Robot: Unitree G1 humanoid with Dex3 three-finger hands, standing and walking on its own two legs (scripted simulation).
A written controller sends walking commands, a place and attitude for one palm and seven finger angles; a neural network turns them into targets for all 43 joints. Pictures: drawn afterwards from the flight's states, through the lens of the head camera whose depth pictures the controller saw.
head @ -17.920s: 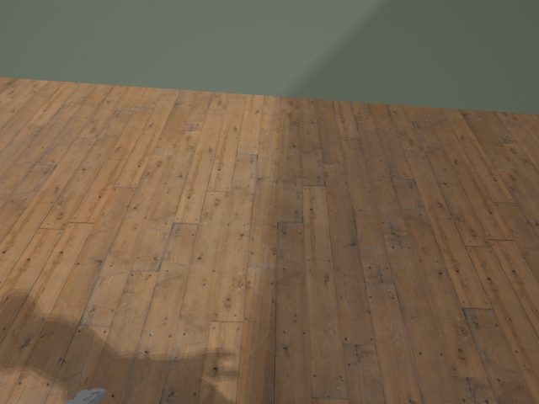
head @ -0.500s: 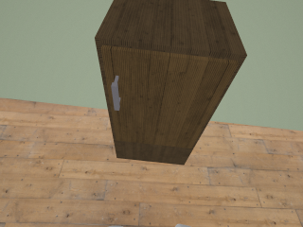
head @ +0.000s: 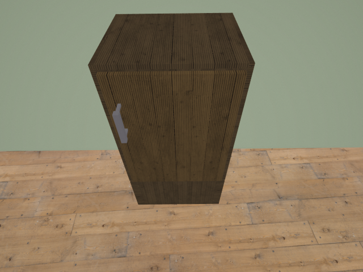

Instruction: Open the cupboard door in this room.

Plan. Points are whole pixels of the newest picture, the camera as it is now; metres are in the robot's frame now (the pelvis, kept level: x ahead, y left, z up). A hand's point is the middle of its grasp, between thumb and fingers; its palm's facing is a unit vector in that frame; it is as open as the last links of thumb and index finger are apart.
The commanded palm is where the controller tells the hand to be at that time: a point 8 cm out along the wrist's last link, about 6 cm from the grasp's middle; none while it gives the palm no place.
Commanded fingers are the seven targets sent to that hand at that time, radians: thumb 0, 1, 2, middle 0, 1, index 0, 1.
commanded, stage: come to a stop and stand still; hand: left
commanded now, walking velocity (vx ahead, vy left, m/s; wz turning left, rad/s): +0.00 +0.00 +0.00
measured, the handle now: (121, 123) +0.57 +0.22 -0.04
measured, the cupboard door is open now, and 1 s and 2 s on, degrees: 0 0 0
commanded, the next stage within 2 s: look again from close up in 0.66 s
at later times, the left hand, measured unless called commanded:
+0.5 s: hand out of the picture +0.04 +0.17 -0.16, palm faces +0.01 -0.97 -0.22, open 7.4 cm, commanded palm none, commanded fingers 0.00 0.90 0.90 -0.20 -0.30 -0.20 -0.30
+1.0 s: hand out of the picture +0.06 +0.19 -0.16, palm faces +0.01 -0.97 -0.25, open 7.4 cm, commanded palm none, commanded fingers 0.00 0.90 0.90 -0.20 -0.30 -0.20 -0.30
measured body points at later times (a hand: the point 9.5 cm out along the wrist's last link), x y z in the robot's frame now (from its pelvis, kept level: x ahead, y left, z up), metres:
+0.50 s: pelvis +0.02 -0.02 +0.01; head +0.03 -0.02 +0.46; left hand +0.04 +0.22 -0.15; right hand +0.04 -0.25 -0.15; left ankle +0.03 +0.14 -0.73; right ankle -0.02 -0.13 -0.73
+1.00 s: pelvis +0.04 -0.01 +0.01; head +0.05 -0.02 +0.46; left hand +0.06 +0.24 -0.14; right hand +0.08 -0.26 -0.15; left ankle +0.03 +0.14 -0.73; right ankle -0.02 -0.13 -0.73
